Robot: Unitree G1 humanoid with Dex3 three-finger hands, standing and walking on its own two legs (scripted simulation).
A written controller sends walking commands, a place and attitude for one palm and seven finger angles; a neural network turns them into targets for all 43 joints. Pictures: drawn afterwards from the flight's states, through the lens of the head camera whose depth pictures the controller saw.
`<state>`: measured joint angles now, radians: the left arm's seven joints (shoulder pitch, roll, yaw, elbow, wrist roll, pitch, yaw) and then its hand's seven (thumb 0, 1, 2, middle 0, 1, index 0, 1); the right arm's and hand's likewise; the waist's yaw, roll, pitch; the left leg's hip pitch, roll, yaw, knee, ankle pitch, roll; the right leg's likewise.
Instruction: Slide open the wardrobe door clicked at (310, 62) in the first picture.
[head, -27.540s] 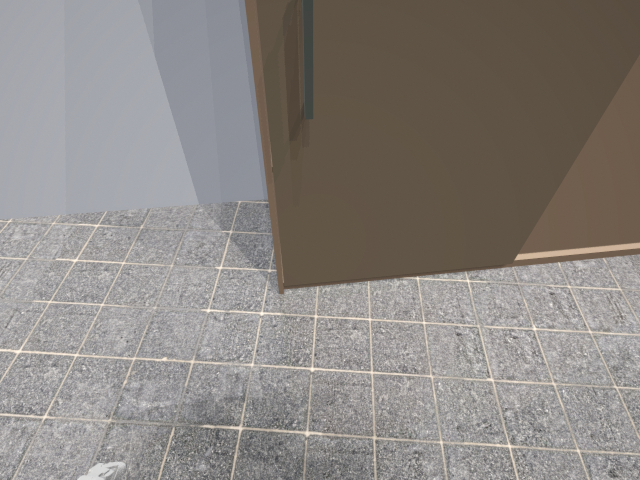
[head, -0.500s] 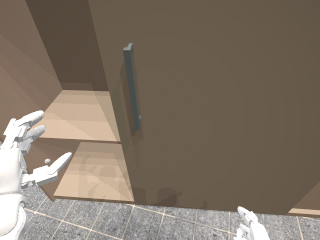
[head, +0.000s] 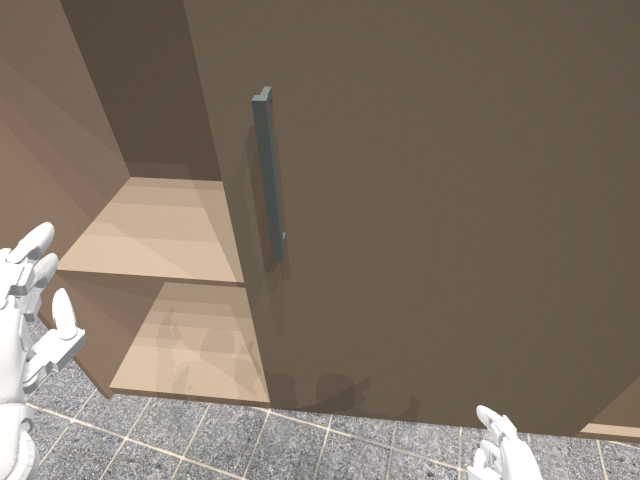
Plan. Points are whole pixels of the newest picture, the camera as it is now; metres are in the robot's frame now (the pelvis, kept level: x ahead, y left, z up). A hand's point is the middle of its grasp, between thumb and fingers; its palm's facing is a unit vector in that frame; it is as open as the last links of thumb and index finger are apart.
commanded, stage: draw the hand back to the body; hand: left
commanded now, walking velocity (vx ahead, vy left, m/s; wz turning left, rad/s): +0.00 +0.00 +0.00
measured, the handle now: (273, 183) +0.49 +0.15 +0.14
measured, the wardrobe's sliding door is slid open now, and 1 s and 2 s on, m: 0.55 0.55 0.55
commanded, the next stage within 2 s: step back with the hand held close in 0.06 s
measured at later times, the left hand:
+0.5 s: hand (84, 339) +0.18 +0.27 +0.15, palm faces +0.38 -0.80 -0.46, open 7.4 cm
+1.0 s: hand (9, 405) +0.11 +0.29 +0.16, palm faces +0.48 -0.77 -0.41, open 7.4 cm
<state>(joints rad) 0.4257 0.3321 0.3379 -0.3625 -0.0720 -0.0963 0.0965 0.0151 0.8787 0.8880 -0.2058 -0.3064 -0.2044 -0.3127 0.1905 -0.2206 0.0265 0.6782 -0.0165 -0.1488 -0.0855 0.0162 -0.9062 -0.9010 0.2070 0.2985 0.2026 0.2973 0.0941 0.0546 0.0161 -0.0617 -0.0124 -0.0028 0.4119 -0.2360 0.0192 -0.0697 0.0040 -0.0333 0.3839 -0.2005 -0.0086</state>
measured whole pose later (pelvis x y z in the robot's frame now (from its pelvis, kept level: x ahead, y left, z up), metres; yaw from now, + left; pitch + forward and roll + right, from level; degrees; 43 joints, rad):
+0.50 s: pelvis -0.02 +0.01 +0.00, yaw -1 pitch +0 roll -1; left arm 0.52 0.39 0.38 -0.43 -0.04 -0.18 0.11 0.02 0.89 0.90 -0.21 -0.30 -0.21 -0.30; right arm 0.19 -0.25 -0.02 0.58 0.00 -0.04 -0.09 0.02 -0.91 -0.90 0.21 0.30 0.20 0.30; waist 0.02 0.02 -0.01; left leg -0.25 -0.02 0.02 0.48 -0.23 0.04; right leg -0.26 0.00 -0.01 0.44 -0.18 0.01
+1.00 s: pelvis -0.09 +0.02 -0.03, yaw +2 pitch -1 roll -2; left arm 0.46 0.39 0.43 -0.49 -0.01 -0.29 0.14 0.02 0.89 0.90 -0.21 -0.30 -0.21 -0.30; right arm 0.24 -0.22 0.00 0.60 -0.01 -0.11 -0.06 0.02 -0.90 -0.90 0.21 0.30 0.20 0.30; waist 0.01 -0.01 0.02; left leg -0.47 -0.03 -0.01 0.72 -0.34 0.04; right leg -0.41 0.01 0.00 0.61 -0.19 0.02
